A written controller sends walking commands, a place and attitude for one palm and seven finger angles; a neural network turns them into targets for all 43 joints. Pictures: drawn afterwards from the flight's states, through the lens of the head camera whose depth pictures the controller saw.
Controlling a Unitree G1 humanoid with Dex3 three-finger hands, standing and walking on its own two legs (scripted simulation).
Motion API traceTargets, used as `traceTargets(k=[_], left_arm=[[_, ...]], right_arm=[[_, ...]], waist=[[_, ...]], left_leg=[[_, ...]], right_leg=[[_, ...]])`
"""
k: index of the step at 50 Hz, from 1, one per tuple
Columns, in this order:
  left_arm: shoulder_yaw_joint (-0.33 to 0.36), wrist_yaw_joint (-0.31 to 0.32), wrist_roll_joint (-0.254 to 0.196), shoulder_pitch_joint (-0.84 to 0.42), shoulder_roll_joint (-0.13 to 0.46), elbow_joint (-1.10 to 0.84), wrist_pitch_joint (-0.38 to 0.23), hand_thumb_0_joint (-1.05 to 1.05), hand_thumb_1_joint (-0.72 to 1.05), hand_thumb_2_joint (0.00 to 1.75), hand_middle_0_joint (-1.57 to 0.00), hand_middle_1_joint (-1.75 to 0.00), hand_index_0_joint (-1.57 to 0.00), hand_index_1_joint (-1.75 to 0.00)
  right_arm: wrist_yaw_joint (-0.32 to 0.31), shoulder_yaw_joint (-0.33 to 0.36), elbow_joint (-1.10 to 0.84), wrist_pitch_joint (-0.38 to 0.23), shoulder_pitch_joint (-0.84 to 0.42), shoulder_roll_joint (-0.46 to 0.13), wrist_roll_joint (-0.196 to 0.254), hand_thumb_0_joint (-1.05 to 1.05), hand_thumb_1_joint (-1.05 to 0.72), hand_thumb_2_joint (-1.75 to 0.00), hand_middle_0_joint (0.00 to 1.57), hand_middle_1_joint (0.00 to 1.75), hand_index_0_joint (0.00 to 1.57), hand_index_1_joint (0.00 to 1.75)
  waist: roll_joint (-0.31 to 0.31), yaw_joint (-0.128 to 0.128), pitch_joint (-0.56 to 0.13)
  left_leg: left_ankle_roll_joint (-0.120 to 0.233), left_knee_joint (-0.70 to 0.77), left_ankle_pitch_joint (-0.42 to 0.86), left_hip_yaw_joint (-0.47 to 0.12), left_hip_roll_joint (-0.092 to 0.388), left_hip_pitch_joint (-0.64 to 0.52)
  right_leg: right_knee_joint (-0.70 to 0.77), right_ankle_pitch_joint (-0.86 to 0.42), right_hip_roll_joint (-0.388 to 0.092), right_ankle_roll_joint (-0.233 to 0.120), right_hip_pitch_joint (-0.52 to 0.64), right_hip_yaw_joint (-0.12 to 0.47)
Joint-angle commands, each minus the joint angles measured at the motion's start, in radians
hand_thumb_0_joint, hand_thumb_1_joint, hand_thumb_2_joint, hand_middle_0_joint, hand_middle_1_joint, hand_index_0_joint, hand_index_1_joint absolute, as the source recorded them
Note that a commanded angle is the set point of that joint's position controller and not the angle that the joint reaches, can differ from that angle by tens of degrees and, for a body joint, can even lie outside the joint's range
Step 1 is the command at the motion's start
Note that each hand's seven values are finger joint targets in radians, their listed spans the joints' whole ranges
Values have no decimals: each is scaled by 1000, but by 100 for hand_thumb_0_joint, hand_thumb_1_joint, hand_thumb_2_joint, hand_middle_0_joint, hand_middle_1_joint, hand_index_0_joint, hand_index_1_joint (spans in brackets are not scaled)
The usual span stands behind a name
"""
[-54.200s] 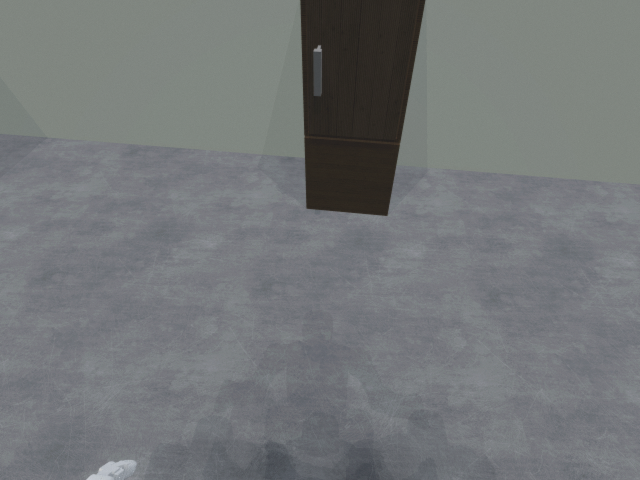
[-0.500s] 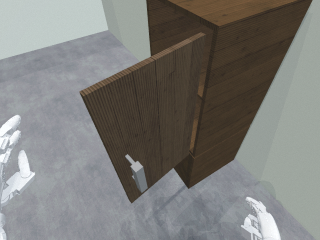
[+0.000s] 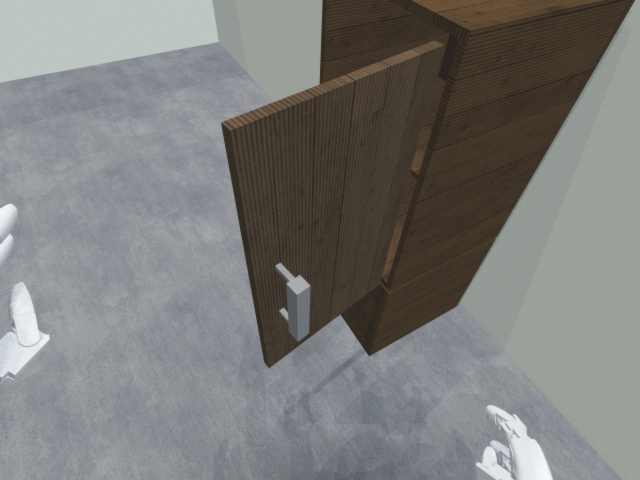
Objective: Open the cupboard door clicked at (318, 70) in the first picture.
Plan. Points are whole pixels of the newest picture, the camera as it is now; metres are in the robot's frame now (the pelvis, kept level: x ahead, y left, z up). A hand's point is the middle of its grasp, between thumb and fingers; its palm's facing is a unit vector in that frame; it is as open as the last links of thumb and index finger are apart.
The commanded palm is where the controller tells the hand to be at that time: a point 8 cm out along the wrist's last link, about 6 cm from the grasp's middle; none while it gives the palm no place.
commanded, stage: step back with the hand held close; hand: left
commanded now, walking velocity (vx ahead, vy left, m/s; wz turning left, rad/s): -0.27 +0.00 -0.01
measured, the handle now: (290, 301) +0.40 +0.07 -0.08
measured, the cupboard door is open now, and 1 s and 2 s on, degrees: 100 100 100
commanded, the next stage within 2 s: stop stepping back and stand still in 0.66 s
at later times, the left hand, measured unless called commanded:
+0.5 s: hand out of the picture +0.13 +0.27 +0.18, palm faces +0.44 -0.78 -0.44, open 7.4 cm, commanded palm +0.07 +0.31 +0.18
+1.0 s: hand out of the picture +0.04 +0.26 +0.18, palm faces +0.34 -0.81 -0.48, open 7.4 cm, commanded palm +0.00 +0.31 +0.18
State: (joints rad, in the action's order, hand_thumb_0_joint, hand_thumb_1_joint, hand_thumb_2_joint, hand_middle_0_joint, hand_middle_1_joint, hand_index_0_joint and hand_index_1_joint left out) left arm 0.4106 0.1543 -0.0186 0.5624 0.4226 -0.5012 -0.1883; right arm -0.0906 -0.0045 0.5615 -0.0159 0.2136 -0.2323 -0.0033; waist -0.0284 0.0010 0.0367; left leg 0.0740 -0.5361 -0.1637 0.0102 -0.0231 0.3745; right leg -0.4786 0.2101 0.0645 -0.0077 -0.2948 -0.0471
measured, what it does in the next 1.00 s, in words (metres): walks backwards: right foot, then right foot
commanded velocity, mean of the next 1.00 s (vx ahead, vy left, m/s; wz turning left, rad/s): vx -0.21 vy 0.00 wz -0.06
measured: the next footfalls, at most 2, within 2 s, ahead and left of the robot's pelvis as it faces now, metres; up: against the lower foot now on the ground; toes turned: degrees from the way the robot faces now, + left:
right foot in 0.16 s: -0.03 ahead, -0.11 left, +0.00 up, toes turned +8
right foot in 0.90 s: -0.32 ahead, -0.08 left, +0.00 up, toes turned -7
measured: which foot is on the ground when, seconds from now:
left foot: down 0.00-1.00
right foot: down 0.00-0.00, up 0.02-0.14, down 0.16-0.52, up 0.54-0.88, down 0.90-1.00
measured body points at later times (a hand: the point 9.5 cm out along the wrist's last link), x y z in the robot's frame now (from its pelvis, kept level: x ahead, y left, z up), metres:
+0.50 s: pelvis -0.06 +0.00 -0.01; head -0.07 +0.03 +0.44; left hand +0.10 +0.31 +0.20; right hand +0.13 -0.24 -0.07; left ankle +0.06 +0.07 -0.73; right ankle -0.07 -0.11 -0.73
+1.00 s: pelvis -0.17 +0.02 -0.03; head -0.17 +0.05 +0.42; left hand +0.01 +0.30 +0.21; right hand -0.02 -0.21 -0.11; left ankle +0.02 +0.07 -0.73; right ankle -0.36 -0.07 -0.73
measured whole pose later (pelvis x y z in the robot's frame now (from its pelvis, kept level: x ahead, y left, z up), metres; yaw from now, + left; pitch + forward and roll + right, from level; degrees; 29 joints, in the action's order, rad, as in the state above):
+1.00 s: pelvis -0.17 +0.02 -0.03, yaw -5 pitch +0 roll -2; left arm 0.50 0.13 -0.08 0.57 0.53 -0.65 -0.22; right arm -0.05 -0.04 0.67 -0.10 0.19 -0.16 -0.01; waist 0.03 -0.03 -0.01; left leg 0.01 -0.61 -0.05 0.07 -0.01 0.59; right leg -0.53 0.57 0.05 -0.02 0.04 -0.03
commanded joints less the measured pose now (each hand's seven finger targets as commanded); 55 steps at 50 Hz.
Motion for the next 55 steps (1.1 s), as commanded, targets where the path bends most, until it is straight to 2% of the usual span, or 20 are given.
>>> traceTargets(k=[1,5,11,14,20,22,25,28,30,33,40,41,44,46,47,48,49,51,53,55], left_arm=[[146,23,16,-79,174,-227,-71,0,90,90,-20,-30,-20,-30],[183,8,14,-28,185,-199,-76,0,90,90,-20,-30,-20,-30],[143,13,-43,-40,183,-244,-100,0,90,90,-20,-30,-20,-30],[147,16,-40,-68,223,-279,-99,0,90,90,-20,-30,-20,-30],[156,22,-27,-91,259,-229,-102,0,90,90,-20,-30,-20,-30],[143,21,-20,-89,244,-172,-95,0,90,90,-20,-30,-20,-30],[132,2,-22,-140,241,-155,-96,0,90,90,-20,-30,-20,-30],[177,-14,-25,-88,228,-115,-113,0,90,90,-20,-30,-20,-30],[156,-20,-23,-74,204,-175,-103,0,90,90,-20,-30,-20,-30],[115,-18,-46,-60,189,-313,-84,0,90,90,-20,-30,-20,-30],[200,13,-73,-44,260,-367,-88,0,90,90,-20,-30,-20,-30],[191,11,-77,-32,239,-339,-92,0,90,90,-20,-30,-20,-30],[255,14,-77,-23,318,-329,-94,0,90,90,-20,-30,-20,-30],[314,22,-80,-66,376,-367,-96,0,90,90,-20,-30,-20,-30],[193,5,-76,-93,230,-272,-75,0,90,90,-20,-30,-20,-30],[185,-1,-70,-99,217,-251,-48,0,90,90,-20,-30,-20,-30],[191,0,-68,-105,219,-231,-29,0,90,90,-20,-30,-20,-30],[149,-7,-76,-134,191,-174,-22,0,90,90,-20,-30,-20,-30],[193,-5,-63,-249,280,-190,-29,0,90,90,-20,-30,-20,-30],[229,-6,-66,-194,291,-149,-5,0,90,90,-20,-30,-20,-30]], right_arm=[[-8,56,-165,-80,-119,-140,-6,0,-90,-90,20,30,20,30],[4,69,-155,-97,-129,-146,-15,0,-90,-90,20,30,20,30],[24,65,-92,-102,-113,-110,-8,0,-90,-90,20,30,20,30],[21,79,-92,-100,-113,-116,14,0,-90,-90,20,30,20,30],[11,69,-84,-78,-153,-106,6,0,-90,-90,20,30,20,30],[6,54,-80,-68,-148,-90,-1,0,-90,-90,20,30,20,30],[-6,52,-106,-62,-185,-121,3,0,-90,-90,20,30,20,30],[0,73,-118,-88,-157,-144,-16,0,-90,-90,20,30,20,30],[11,73,-125,-98,-163,-127,-27,0,-90,-90,20,30,20,30],[35,79,-122,-127,-159,-114,-5,0,-90,-90,20,30,20,30],[36,64,-52,-160,-83,-75,-30,0,-90,-90,20,30,20,30],[38,57,-51,-157,-77,-66,-26,0,-90,-90,20,30,20,30],[26,37,-31,-128,-105,-67,-12,0,-90,-90,20,30,20,30],[38,12,-63,-138,-117,-60,-26,0,-90,-90,20,30,20,30],[34,31,-52,-141,-82,-59,1,0,-90,-90,20,30,20,30],[28,49,-72,-147,-116,-91,18,0,-90,-90,20,30,20,30],[15,50,-58,-146,-91,-100,24,0,-90,-90,20,30,20,30],[13,31,-64,-151,-108,-106,7,0,-90,-90,20,30,20,30],[8,14,-79,-155,-136,-107,-10,0,-90,-90,20,30,20,30],[16,40,-82,-155,-159,-100,-20,0,-90,-90,20,30,20,30]], waist=[[-184,-11,-92],[-131,-13,-87],[-30,12,-248],[54,22,-341],[14,30,-55],[29,28,1],[-145,12,55],[-211,-12,-103],[-195,-30,-154],[-135,-43,-284],[-263,-18,-380],[-250,-17,-339],[105,-5,-154],[128,-3,-229],[209,11,-230],[236,22,-161],[92,55,-157],[-308,35,-128],[-301,-8,-71],[-250,-54,-66]], left_leg=[[51,412,-587,-307,240,398],[78,381,-566,-298,265,428],[-25,121,92,-116,143,-138],[-35,-6,159,-28,92,-302],[-91,-218,-117,-37,7,-275],[-91,-142,-92,-56,21,-236],[-51,203,18,-192,134,-60],[49,539,-542,-448,378,258],[35,531,-499,-382,361,270],[-20,464,-297,-181,266,-32],[-186,431,-104,-60,184,-316],[-213,355,-87,-16,144,-323],[-124,-288,-30,5,32,-341],[-107,-312,-30,-10,74,-196],[-93,-239,9,0,44,-163],[-72,-150,86,13,46,-245],[-54,-52,131,9,48,-369],[-20,321,-299,-327,211,-267],[-189,570,-698,-387,237,84],[-307,573,-553,-156,157,360]], right_leg=[[-228,2,25,18,389,63],[-266,63,41,13,387,93],[44,-179,-77,-26,57,194],[86,-315,-106,41,-17,202],[309,155,-229,-83,-384,319],[275,99,-200,-78,-360,258],[92,20,4,1,-145,124],[-385,205,91,-3,267,114],[-531,250,94,-16,272,105],[-483,313,78,-20,134,25],[-29,424,72,-64,144,-75],[115,400,55,-82,123,-74],[351,228,-298,-146,-289,216],[232,-82,-357,-191,-105,172],[124,-137,-269,-147,23,72],[77,-164,-209,-109,-41,77],[-70,-181,-165,-53,-83,9],[-376,366,17,-1,-74,-37],[-522,447,95,-40,117,-58],[-381,468,118,-66,403,-146]])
